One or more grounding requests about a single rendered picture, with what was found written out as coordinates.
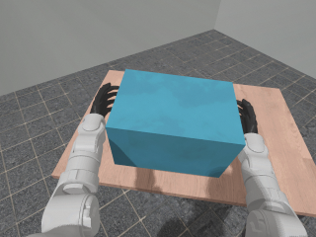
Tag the robot left hand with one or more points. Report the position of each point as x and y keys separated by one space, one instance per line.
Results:
x=101 y=101

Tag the robot left upper arm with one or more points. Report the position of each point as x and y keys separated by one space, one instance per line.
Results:
x=76 y=215

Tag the left robot forearm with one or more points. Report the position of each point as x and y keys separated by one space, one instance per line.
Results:
x=82 y=169

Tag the robot right upper arm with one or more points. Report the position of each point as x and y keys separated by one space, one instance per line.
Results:
x=265 y=223

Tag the carton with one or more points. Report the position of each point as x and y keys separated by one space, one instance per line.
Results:
x=175 y=123

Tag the robot right hand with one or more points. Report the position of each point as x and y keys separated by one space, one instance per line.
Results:
x=247 y=117

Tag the right robot forearm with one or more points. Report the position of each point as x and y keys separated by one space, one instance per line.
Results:
x=259 y=178

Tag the table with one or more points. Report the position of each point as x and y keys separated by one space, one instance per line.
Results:
x=293 y=165

